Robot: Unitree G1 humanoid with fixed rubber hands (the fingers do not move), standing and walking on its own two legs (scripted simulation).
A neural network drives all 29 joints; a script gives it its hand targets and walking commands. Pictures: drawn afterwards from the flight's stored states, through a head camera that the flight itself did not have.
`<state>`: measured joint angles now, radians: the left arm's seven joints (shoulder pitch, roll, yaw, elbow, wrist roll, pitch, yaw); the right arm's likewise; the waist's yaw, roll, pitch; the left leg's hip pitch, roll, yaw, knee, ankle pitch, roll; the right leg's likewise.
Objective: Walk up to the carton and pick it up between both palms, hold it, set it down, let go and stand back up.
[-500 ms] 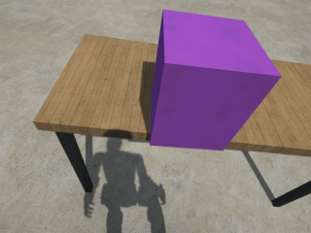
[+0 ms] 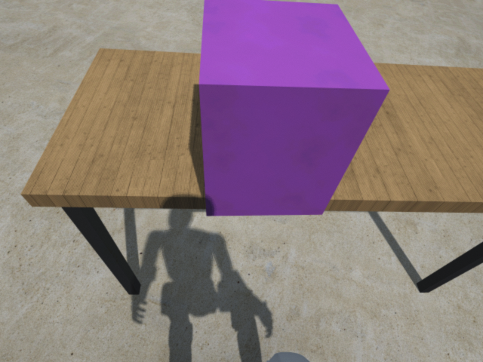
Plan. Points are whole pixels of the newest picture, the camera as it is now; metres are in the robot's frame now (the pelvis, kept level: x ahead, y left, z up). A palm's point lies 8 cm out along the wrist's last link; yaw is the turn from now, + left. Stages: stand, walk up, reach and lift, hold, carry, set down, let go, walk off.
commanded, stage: walk up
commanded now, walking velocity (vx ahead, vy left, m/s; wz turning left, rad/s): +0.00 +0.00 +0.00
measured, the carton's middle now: (268, 115) +0.51 -0.05 +0.12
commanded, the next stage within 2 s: stand in 0.54 s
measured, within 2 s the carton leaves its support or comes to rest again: neither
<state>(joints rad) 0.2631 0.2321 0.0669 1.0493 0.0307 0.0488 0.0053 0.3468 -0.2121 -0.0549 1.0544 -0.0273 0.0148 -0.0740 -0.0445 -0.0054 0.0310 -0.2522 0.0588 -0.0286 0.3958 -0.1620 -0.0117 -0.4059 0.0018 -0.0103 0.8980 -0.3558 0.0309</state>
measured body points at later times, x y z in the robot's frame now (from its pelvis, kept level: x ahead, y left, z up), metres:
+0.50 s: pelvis +0.01 -0.07 +0.00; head +0.01 -0.06 +0.45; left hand +0.02 +0.15 -0.17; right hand -0.02 -0.28 -0.16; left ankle -0.02 +0.05 -0.75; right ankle +0.02 -0.16 -0.75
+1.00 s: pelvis +0.01 -0.07 -0.01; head +0.03 -0.07 +0.44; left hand +0.02 +0.15 -0.17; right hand +0.02 -0.28 -0.17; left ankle -0.02 +0.05 -0.75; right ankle +0.02 -0.16 -0.75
